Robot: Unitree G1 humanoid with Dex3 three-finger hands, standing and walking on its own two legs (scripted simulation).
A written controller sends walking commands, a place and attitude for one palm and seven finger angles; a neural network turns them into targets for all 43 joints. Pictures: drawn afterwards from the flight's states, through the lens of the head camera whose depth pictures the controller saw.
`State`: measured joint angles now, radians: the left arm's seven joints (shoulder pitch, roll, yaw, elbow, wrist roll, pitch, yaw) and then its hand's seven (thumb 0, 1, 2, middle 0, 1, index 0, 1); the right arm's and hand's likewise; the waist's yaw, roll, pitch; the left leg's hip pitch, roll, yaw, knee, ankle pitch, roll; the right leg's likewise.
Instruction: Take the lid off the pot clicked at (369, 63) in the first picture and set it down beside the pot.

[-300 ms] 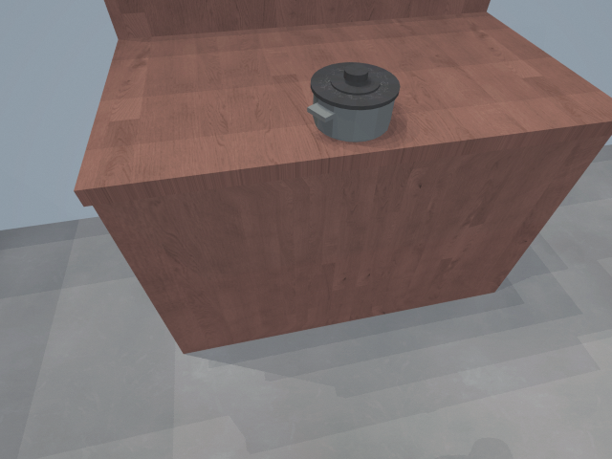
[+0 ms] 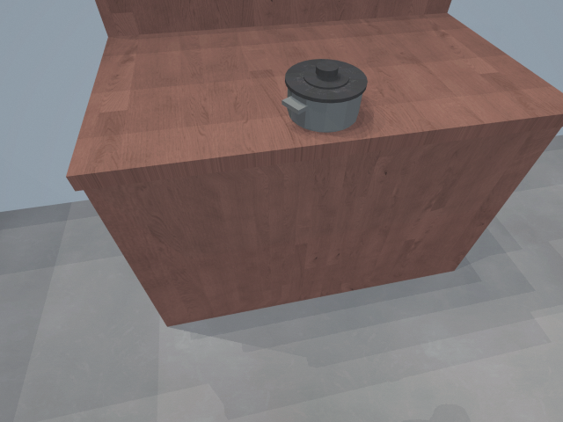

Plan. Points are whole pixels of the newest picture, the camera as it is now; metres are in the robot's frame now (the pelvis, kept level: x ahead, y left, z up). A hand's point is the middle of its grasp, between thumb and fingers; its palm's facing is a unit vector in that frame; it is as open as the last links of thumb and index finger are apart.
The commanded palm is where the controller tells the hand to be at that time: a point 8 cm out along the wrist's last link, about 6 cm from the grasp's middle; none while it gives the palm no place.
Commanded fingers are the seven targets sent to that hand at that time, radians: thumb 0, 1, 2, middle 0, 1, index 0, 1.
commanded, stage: look at it before walking up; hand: left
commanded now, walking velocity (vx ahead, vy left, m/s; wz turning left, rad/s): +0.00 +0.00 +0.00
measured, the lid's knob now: (326, 69) +0.77 -0.05 +0.13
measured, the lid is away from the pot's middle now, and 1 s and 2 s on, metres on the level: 0.00 0.00 0.00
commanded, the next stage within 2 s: walk to a spot facing it in 0.34 s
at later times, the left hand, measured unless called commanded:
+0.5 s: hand out of the picture +0.00 +0.16 -0.17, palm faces +0.04 -0.98 -0.19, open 7.4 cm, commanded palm none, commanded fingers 0.00 0.90 0.90 -0.20 -0.30 -0.20 -0.30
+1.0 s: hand out of the picture +0.08 +0.15 -0.16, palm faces -0.15 -0.95 -0.26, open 7.4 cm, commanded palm none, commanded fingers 0.00 0.90 0.90 -0.20 -0.30 -0.20 -0.30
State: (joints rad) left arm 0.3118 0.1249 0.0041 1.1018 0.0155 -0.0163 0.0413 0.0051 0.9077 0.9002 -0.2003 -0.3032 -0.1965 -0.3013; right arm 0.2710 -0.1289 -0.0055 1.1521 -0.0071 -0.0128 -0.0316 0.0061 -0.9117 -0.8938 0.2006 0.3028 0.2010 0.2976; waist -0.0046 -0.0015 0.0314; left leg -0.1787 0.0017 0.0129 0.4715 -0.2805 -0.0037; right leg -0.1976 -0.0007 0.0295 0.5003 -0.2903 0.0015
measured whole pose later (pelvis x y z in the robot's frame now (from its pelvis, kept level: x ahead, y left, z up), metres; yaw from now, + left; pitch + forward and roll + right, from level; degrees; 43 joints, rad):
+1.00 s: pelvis +0.01 -0.04 +0.00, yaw -15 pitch +1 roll +2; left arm 0.29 0.16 0.07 0.94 0.01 0.02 0.01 0.00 0.91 0.90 -0.20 -0.30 -0.20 -0.30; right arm 0.10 -0.23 -0.06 0.95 -0.02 0.04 -0.03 0.01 -0.91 -0.89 0.20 0.30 0.20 0.30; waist 0.03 0.02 0.10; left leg -0.47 0.04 0.00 1.03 -0.42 -0.06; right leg -0.25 0.09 0.09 0.50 -0.26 -0.08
